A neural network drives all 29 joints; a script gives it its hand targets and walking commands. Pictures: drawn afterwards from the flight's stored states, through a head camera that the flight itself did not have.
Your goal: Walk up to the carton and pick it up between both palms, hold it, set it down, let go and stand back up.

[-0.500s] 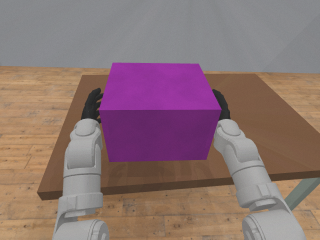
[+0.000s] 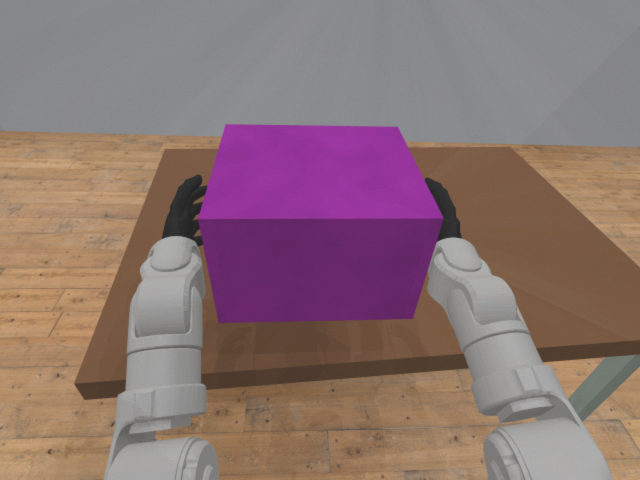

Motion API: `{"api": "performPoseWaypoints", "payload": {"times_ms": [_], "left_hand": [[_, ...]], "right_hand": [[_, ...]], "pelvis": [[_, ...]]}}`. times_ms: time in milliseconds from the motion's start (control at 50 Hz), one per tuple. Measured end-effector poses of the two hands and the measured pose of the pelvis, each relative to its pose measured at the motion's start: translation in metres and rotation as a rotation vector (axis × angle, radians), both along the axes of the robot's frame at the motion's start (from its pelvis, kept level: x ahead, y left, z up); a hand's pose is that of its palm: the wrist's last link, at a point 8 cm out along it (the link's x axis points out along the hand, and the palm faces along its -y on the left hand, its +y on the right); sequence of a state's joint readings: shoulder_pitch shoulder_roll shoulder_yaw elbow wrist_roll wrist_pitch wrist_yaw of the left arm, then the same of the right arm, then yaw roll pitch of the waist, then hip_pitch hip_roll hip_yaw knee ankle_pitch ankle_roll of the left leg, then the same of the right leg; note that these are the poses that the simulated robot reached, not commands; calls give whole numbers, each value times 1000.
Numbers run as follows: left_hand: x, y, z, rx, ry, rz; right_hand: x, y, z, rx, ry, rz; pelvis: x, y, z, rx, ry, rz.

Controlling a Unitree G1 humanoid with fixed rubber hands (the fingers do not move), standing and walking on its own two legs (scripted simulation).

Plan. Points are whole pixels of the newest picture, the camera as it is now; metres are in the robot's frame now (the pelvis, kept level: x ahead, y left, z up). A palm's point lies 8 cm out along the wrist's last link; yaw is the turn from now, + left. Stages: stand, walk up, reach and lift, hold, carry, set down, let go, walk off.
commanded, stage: hold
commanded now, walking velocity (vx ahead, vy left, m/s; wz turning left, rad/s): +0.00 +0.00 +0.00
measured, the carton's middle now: (315, 217) +0.38 +0.01 +0.20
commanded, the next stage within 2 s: set down in 0.24 s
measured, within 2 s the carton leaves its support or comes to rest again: neither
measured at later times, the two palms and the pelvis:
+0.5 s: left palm (182, 238) +0.36 +0.16 +0.18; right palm (439, 240) +0.36 -0.15 +0.17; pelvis +0.00 +0.00 +0.00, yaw -1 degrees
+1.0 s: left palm (201, 261) +0.38 +0.15 +0.12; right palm (433, 268) +0.37 -0.16 +0.12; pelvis +0.01 +0.00 +0.00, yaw +0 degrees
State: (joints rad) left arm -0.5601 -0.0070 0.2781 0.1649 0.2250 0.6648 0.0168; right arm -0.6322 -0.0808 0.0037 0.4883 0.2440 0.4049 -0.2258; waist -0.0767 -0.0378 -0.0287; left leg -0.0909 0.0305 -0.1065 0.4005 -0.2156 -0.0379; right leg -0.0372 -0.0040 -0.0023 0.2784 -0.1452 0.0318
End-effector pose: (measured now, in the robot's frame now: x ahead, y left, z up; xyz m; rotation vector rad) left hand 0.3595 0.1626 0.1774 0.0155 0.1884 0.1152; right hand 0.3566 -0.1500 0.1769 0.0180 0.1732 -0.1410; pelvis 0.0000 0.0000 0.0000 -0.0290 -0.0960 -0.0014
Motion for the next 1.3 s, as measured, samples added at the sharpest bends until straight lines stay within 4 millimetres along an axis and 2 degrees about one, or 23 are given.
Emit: {"api": "performPoseWaypoints", "payload": {"times_ms": [400, 600, 860, 960, 1140, 1300], "left_hand": [[1, -1, -2, -3, 17, 6], [10, 0, 2, 6, -59, 2], [17, -3, -45, 25, -25, -21], [22, -9, -55, 17, -19, -28], [36, -11, -57, 14, -12, -31], [41, -5, -66, 19, 17, -18]], "right_hand": [[2, -1, -4, -16, 18, 6], [11, 1, -4, -24, -71, 3], [10, -2, -58, -53, -56, -17], [13, -7, -62, -65, -54, -24], [26, -10, -57, -86, -48, -23], [34, -4, -70, -77, -20, -11]], "pelvis": [[0, -1, 1, 2, -17, -8], [-1, -2, 2, 11, -24, -5], [10, -3, 2, 5, -26, 7], [13, -3, 2, 2, -4, 5], [19, -3, 3, 4, 26, -7], [25, -2, 3, 4, 38, -3]]}}
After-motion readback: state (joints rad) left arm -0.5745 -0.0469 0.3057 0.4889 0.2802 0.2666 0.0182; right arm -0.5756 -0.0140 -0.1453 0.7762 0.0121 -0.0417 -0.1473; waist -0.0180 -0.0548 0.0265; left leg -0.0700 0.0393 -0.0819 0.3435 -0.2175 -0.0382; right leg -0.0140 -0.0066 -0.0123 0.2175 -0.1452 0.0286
